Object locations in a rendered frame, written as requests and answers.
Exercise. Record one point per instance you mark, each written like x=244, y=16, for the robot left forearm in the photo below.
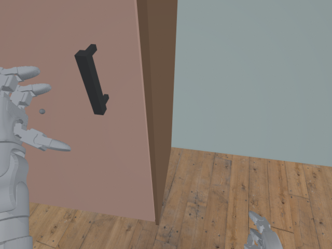
x=14, y=197

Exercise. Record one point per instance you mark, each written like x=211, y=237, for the robot right hand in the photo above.
x=266, y=239

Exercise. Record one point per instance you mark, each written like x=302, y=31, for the robot left hand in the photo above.
x=12, y=109

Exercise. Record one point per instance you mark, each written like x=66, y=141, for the handle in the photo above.
x=90, y=78

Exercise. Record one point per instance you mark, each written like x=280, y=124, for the wardrobe door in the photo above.
x=108, y=168

